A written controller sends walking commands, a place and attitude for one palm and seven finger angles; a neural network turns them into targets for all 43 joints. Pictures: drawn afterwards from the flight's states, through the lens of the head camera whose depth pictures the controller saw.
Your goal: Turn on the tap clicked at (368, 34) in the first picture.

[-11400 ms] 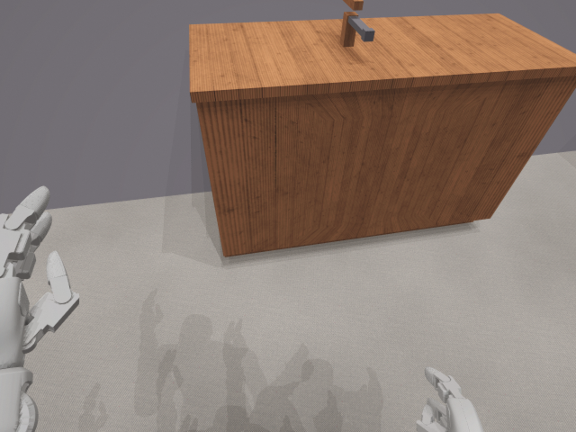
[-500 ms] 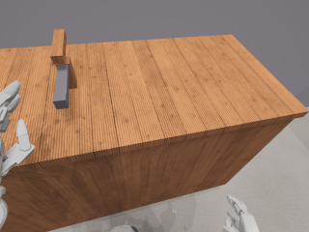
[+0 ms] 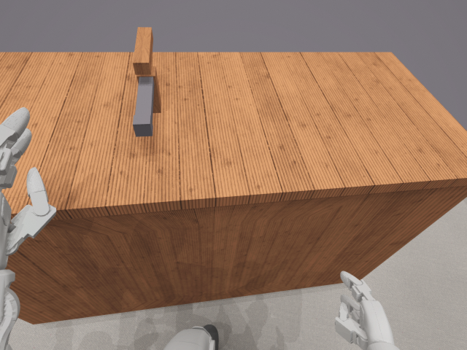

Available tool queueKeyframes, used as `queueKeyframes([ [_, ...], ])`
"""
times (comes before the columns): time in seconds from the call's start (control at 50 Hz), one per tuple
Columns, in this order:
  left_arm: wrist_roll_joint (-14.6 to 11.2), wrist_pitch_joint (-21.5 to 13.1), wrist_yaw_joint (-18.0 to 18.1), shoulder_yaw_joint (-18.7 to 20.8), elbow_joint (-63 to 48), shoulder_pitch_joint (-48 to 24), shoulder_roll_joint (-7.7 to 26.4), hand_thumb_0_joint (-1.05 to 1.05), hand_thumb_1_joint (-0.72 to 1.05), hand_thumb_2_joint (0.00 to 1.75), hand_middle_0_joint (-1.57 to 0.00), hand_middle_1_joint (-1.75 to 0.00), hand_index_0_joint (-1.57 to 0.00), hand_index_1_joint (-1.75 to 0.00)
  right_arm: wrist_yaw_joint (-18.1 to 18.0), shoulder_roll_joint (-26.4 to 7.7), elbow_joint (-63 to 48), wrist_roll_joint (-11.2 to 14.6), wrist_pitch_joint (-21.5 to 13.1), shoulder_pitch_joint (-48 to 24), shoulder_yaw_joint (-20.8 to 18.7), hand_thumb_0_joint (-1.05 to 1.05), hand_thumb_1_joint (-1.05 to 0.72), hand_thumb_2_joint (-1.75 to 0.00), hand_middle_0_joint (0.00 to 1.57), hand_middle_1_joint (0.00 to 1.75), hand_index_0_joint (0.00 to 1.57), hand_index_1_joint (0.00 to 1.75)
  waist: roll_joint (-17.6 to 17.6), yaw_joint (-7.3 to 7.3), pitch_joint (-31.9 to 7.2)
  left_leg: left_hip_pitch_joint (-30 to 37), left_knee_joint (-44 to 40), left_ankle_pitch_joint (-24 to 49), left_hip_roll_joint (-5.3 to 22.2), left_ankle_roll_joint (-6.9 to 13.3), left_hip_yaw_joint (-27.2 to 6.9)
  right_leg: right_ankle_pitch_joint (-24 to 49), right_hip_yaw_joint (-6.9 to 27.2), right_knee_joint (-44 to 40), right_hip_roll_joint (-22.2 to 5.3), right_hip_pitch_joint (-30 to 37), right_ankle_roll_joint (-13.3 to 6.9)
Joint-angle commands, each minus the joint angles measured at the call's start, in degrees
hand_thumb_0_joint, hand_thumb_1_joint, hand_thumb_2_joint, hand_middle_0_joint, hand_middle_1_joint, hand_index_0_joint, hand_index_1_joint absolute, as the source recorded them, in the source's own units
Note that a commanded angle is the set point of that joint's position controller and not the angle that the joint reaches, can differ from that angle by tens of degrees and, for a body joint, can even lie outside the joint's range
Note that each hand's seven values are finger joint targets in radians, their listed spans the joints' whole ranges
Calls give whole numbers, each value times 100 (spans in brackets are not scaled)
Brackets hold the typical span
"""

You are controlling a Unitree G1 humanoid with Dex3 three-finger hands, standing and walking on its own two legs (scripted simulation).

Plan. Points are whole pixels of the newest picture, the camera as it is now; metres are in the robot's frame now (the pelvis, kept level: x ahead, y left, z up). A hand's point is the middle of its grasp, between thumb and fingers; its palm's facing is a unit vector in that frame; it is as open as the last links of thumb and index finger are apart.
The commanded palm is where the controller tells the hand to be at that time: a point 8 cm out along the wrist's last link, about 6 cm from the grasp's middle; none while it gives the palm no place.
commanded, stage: come to a stop and stand still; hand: left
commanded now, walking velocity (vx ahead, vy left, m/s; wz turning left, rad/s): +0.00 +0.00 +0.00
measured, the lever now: (143, 125) +0.43 +0.21 +0.13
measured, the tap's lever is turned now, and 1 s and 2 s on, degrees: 0 0 0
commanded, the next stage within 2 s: look again from close up in 1.10 s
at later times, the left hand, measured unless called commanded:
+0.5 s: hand (19, 232) +0.19 +0.25 +0.19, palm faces +0.31 -0.84 -0.45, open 7.4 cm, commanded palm +0.14 +0.30 +0.18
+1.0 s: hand out of the picture +0.19 +0.32 +0.17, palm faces +0.34 -0.86 -0.39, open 7.4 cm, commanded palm +0.15 +0.35 +0.18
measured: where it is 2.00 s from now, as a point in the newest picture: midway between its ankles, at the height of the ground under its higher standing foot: outside the picture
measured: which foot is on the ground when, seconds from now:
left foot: down 0.00-0.42, up 0.44-0.66, down 0.68-1.00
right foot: down 0.00-0.18, up 0.20-0.40, down 0.42-1.00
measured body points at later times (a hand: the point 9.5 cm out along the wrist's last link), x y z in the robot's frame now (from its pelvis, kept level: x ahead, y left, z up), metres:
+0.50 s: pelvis -0.04 +0.04 +0.00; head -0.03 +0.04 +0.45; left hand +0.17 +0.30 +0.22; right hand +0.10 -0.19 -0.09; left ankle +0.06 +0.10 -0.70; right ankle -0.03 -0.04 -0.73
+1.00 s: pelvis -0.04 +0.09 +0.01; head -0.02 +0.09 +0.46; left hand +0.17 +0.36 +0.20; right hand +0.11 -0.14 -0.08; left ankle +0.00 +0.20 -0.73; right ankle -0.03 -0.04 -0.73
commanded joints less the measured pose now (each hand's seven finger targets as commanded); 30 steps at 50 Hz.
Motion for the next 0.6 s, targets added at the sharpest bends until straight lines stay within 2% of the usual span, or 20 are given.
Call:
queueKeyframes([
  [0.0,-57,-329,30,664,-1379,46,928,0,90,90,-20,-30,-20,-30,-1,-706,-760,15,-166,-281,-299,0,-90,-90,20,30,20,30,186,-9,-1223,705,-316,-2679,240,-316,37,-593,-345,-753,64,-267,-207],
  [0.04,-94,-250,-4,690,-1312,45,998,0,90,90,-20,-30,-20,-30,-38,-662,-651,22,-54,-247,-280,0,-90,-90,20,30,20,30,-707,-93,-899,1542,1639,-1698,-141,-400,367,-1658,708,-1500,-583,-2115,-616],
  [0.06,-123,-198,-18,570,-1378,-102,918,0,90,90,-20,-30,-20,-30,-48,-658,-601,23,-16,-261,-269,0,-90,-90,20,30,20,30,-1008,-162,-724,1797,2533,-1229,-191,-373,-6,-1924,1375,-1665,-965,-2904,-893],
  [0.08,-129,-162,1,570,-1377,-362,908,0,90,90,-20,-30,-20,-30,-36,-711,-484,27,11,-258,-250,0,-90,-90,20,30,20,30,-949,-236,-669,2008,2878,-1198,-84,-373,-346,-1894,1511,-1593,-1081,-3367,-1000],
  [0.1,-168,-158,43,414,-1272,-754,806,0,90,90,-20,-30,-20,-30,-34,-655,-407,30,25,-238,-180,0,-90,-90,20,30,20,30,-864,-383,-519,1792,2136,-1520,76,-300,-659,-1866,1249,-1176,-1083,-3186,-838],
  [0.12,-166,-122,81,389,-1072,-992,801,0,90,90,-20,-30,-20,-30,-68,-696,-401,52,-3,-258,-143,0,-90,-90,20,30,20,30,-386,-380,-345,1685,988,-1671,82,-243,-765,-1757,929,-492,-723,-2986,-522],
  [0.14,-139,-128,90,285,-985,-1168,665,0,90,90,-20,-30,-20,-30,-86,-839,-402,48,-36,-246,-153,0,-90,-90,20,30,20,30,617,-374,-330,1285,-521,-2194,299,-109,-1244,-1410,413,575,-78,-2429,-184],
  [0.16,-109,-193,126,303,-1169,-1435,689,0,90,90,-20,-30,-20,-30,-95,-934,-481,87,-149,-276,-229,0,-90,-90,20,30,20,30,1830,-328,-586,787,-1780,-3219,1145,151,-2393,-1155,-175,2235,506,-1822,146],
  [0.18,-71,-252,166,664,-1492,-1625,1187,0,90,90,-20,-30,-20,-30,-70,-805,-528,85,-261,-502,-244,0,-90,-90,20,30,20,30,2153,-257,-779,472,-2294,-4025,1470,-26,-2845,-975,77,3371,547,-1663,174],
  [0.2,-65,-293,123,559,-1504,-1457,980,0,90,90,-20,-30,-20,-30,-4,-838,-507,39,-285,-464,-317,0,-90,-90,20,30,20,30,1774,-196,-883,-18,-2369,-4227,1367,-235,-2697,-595,113,3811,592,-1332,103],
  [0.24,-104,-218,91,545,-1660,-733,901,0,90,90,-20,-30,-20,-30,100,-780,-561,27,-307,-533,-313,0,-90,-90,20,30,20,30,941,-63,-1106,-4,-2171,-3440,1150,-228,-1849,-213,-126,3618,463,-1025,62],
  [0.28,-151,-250,150,758,-2030,-46,1030,0,90,90,-20,-30,-20,-30,118,-708,-728,12,-295,-612,-242,0,-90,-90,20,30,20,30,1106,71,-1512,417,-2012,-2798,1039,-122,-1273,-297,-388,2467,327,-639,1],
  [0.34,-191,-221,220,825,-1896,365,1048,0,90,90,-20,-30,-20,-30,83,-608,-879,-72,-135,-489,-127,0,-90,-90,20,30,20,30,1401,98,-1613,-167,-1950,-2757,954,-329,-1042,-549,-695,73,306,1024,-235],
  [0.36,-190,-174,225,871,-1609,448,1079,0,90,90,-20,-30,-20,-30,60,-612,-875,-95,-28,-400,-139,0,-90,-90,20,30,20,30,953,95,-1555,-357,-1543,-2525,778,-428,-871,-417,-479,-640,170,1458,-284],
  [0.38,-159,-150,233,990,-1270,547,1194,0,90,90,-20,-30,-20,-30,44,-570,-853,-103,97,-342,-130,0,-90,-90,20,30,20,30,129,36,-1320,-326,-557,-1958,423,-453,-529,-297,174,-1521,-285,1231,-328],
  [0.4,-193,-163,217,926,-1151,307,1166,0,90,90,-20,-30,-20,-30,16,-575,-800,-70,205,-278,-129,0,-90,-90,20,30,20,30,-863,-13,-1108,-197,1331,-1505,16,-407,-107,-77,1217,-2113,-1182,479,-618],
  [0.42,-247,-82,232,805,-945,86,1071,0,90,90,-20,-30,-20,-30,-19,-613,-777,31,207,-301,-117,0,-90,-90,20,30,20,30,-1431,-27,-914,-469,2697,-1292,-153,-407,-369,-891,2286,-2407,-1958,-357,-1026],
  [0.44,-295,30,196,475,-465,259,644,0,90,90,-20,-30,-20,-30,-19,-651,-629,26,221,-35,-133,0,-90,-90,20,30,20,30,-1455,-211,-760,-513,3086,-920,-91,-420,-588,-1121,2061,-2280,-1907,-749,-1106],
  [0.5,-259,-59,336,496,-485,203,813,0,90,90,-20,-30,-20,-30,-97,-580,-564,9,164,-255,-45,0,-90,-90,20,30,20,30,-210,-206,-766,-750,2390,-1015,88,-393,-443,-182,1601,-1787,-1664,-220,-1105],
  [0.58,-165,-215,494,465,-983,-27,941,0,90,90,-20,-30,-20,-30,-239,-569,-575,-61,-112,-454,-21,0,-90,-90,20,30,20,30,-606,-39,-1031,586,-234,-600,-33,-192,5,894,943,-1211,-1246,232,-610],
])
